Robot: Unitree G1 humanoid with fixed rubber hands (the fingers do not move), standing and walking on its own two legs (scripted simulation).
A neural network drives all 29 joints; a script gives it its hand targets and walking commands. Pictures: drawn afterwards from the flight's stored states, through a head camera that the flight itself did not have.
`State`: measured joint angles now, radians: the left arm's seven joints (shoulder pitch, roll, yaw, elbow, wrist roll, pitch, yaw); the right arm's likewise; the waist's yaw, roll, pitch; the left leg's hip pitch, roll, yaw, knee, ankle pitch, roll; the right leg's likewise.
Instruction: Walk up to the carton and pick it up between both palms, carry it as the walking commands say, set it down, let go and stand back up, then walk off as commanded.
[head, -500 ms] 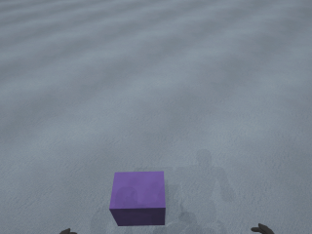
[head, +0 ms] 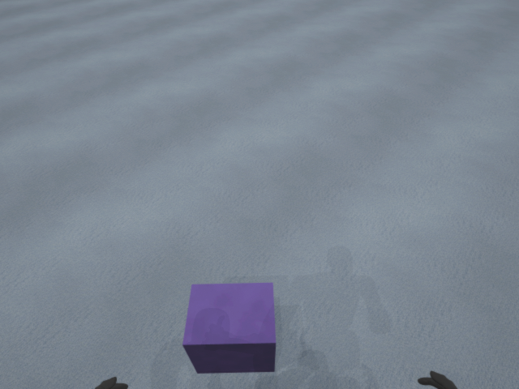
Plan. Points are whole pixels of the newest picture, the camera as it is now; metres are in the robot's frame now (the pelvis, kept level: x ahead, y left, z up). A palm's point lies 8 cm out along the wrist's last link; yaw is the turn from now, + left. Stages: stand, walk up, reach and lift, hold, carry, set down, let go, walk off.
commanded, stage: stand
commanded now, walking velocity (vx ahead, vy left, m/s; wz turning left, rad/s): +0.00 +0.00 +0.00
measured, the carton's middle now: (234, 329) +0.48 +0.14 -0.63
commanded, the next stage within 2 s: walk off in 0.38 s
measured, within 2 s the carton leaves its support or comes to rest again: neither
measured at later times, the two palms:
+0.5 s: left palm out of the picture +0.10 +0.28 -0.08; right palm out of the picture +0.12 -0.27 -0.08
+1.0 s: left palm out of the picture +0.07 +0.27 -0.09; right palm out of the picture +0.08 -0.28 -0.11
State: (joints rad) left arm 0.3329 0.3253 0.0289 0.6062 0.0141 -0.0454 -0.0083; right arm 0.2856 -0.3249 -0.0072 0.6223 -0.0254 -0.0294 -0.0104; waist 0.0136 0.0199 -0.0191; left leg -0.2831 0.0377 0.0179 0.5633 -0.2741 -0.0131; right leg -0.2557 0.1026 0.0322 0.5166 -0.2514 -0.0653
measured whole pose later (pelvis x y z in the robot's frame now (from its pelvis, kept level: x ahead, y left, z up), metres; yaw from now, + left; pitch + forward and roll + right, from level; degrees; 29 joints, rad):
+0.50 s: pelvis +0.00 +0.00 +0.00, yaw +0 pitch +0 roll -1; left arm 0.33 0.33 0.03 0.63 0.01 -0.05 -0.01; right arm 0.29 -0.33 0.00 0.64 -0.03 -0.03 -0.01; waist 0.01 0.02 -0.02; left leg -0.28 0.04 0.02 0.54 -0.26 -0.01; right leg -0.26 0.10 0.03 0.50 -0.24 -0.06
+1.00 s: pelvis -0.01 -0.01 +0.00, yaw -1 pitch -1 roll +1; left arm 0.32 0.32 0.01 0.64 0.01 0.06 -0.03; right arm 0.28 -0.32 -0.02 0.64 -0.02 0.07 -0.02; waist 0.01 0.02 0.08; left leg -0.28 0.03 0.05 0.55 -0.26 -0.01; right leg -0.30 0.09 0.05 0.59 -0.27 -0.05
